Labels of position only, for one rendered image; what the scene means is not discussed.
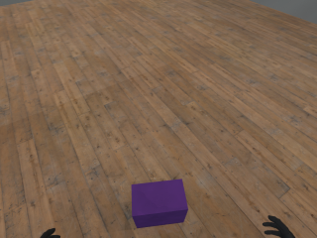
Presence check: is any robot right hand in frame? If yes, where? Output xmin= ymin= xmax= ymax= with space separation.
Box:
xmin=263 ymin=215 xmax=295 ymax=238

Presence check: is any robot left hand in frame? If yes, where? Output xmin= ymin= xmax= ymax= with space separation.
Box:
xmin=40 ymin=228 xmax=60 ymax=238

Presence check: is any carton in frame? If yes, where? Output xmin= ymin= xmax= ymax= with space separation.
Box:
xmin=131 ymin=178 xmax=188 ymax=228

